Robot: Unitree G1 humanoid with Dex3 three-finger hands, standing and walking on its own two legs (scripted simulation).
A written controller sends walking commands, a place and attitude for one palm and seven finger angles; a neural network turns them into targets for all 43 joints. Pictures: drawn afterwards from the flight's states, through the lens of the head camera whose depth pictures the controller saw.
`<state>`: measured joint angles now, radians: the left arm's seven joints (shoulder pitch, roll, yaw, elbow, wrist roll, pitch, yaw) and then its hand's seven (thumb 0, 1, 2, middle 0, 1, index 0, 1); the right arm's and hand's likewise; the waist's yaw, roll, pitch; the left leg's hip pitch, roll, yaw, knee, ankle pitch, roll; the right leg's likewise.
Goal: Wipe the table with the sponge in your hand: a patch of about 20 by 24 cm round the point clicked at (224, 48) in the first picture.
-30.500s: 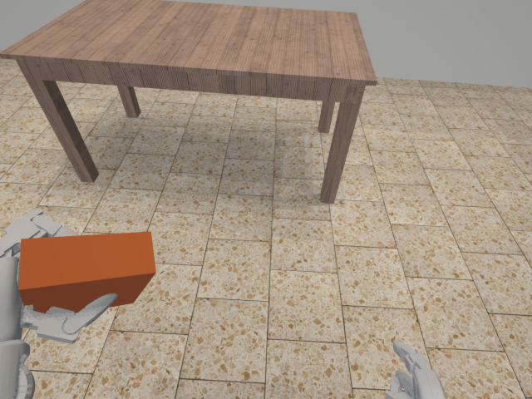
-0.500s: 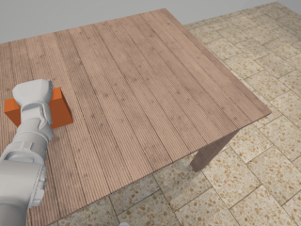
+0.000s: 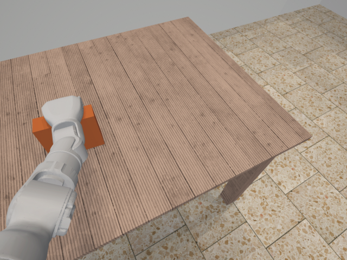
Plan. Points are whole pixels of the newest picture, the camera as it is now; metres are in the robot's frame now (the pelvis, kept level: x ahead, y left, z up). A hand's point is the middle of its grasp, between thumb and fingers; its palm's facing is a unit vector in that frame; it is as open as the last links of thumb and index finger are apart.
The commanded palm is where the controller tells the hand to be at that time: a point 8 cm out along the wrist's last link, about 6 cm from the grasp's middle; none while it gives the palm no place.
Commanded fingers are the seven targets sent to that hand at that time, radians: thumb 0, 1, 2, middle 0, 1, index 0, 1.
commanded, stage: wipe back along the middle lane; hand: left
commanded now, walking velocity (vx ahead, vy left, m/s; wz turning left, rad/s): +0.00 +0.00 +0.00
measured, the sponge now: (74, 136) +0.43 +0.27 -0.02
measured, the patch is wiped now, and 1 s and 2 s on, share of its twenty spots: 0.40 0.70 0.80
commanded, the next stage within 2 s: slide across to the third lane in 1.78 s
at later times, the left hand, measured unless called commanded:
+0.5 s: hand (77, 139) +0.40 +0.24 +0.02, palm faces -0.05 -0.01 -1.00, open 9.3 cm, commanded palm +0.36 +0.22 +0.05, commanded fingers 0.00 0.10 1.30 -1.20 -1.60 -1.20 -1.60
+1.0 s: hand (81, 151) +0.36 +0.23 +0.02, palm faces -0.03 -0.02 -1.00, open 9.3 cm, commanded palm +0.32 +0.20 +0.05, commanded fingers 0.00 0.10 1.30 -1.20 -1.60 -1.20 -1.60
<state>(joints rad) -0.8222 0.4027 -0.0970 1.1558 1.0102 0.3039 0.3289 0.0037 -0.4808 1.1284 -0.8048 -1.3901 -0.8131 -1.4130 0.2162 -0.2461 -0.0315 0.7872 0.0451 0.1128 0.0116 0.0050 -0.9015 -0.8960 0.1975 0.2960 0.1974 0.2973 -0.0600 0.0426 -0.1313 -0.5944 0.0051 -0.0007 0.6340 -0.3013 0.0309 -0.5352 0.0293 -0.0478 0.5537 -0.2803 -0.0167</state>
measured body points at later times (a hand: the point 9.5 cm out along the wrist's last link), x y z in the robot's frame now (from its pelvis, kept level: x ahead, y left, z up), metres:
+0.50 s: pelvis +0.00 +0.00 +0.01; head +0.03 +0.00 +0.45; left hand +0.39 +0.24 +0.08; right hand +0.11 -0.26 -0.12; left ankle -0.01 +0.10 -0.73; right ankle -0.02 -0.11 -0.73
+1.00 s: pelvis -0.01 +0.00 +0.01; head +0.01 -0.01 +0.46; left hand +0.36 +0.22 +0.08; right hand +0.15 -0.24 -0.12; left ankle -0.01 +0.10 -0.73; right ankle -0.02 -0.11 -0.73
